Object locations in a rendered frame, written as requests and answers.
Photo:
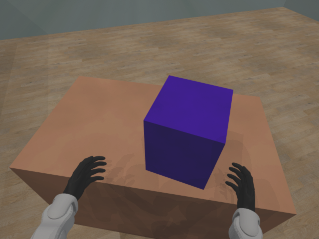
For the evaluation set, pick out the right robot hand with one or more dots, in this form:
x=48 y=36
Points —
x=245 y=190

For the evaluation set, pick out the carton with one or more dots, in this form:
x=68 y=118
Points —
x=185 y=130

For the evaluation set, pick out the left robot forearm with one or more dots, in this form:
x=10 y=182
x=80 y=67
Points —
x=58 y=218

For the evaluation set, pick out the left robot hand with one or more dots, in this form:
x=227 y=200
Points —
x=81 y=176

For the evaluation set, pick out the pedestal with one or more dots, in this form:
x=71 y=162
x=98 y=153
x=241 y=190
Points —
x=103 y=117

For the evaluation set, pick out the right robot forearm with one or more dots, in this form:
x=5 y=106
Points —
x=245 y=225

